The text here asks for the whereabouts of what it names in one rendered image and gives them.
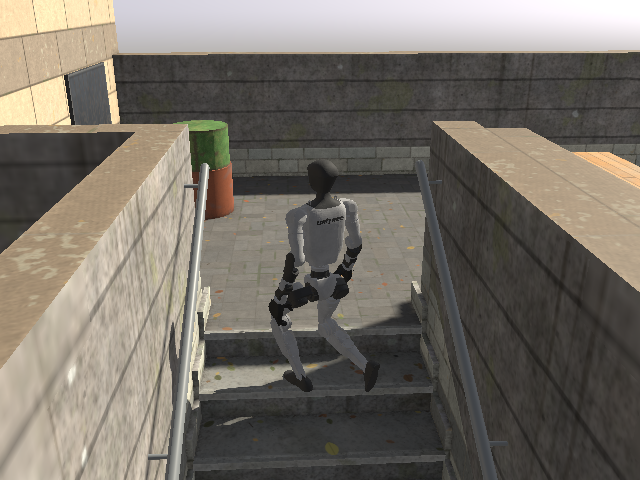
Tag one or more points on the stairs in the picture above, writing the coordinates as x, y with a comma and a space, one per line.
317, 426

